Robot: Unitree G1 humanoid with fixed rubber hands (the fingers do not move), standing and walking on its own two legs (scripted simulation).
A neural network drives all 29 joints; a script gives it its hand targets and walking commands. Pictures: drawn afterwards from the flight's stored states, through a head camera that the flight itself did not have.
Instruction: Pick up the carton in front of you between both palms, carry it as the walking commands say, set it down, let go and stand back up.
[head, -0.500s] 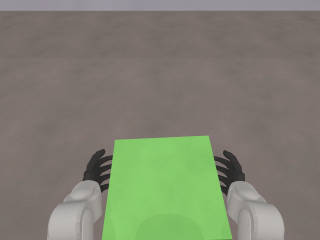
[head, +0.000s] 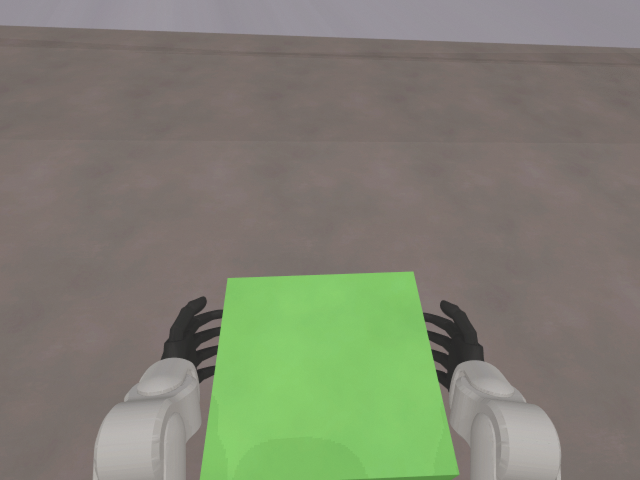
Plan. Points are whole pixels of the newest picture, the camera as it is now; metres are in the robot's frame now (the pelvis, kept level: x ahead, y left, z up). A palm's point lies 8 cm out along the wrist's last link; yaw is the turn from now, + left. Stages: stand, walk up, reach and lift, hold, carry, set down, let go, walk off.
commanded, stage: carry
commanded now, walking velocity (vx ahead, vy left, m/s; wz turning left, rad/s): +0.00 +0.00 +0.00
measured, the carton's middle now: (324, 401) +0.24 -0.01 +0.01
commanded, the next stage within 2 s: hold in 1.76 s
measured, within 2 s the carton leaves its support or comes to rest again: neither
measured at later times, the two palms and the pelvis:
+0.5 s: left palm (216, 354) +0.28 +0.13 +0.04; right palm (460, 364) +0.27 -0.17 +0.04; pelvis +0.01 -0.02 -0.01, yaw -1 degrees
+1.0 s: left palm (219, 369) +0.26 +0.12 +0.04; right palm (465, 378) +0.26 -0.18 +0.03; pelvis -0.03 -0.02 +0.00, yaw -1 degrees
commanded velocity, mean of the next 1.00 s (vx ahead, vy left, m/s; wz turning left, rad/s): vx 0.00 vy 0.00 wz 0.00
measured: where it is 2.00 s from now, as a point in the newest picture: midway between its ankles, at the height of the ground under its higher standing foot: outside the picture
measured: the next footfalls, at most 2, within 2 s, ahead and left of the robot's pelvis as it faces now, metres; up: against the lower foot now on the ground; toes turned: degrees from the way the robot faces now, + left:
none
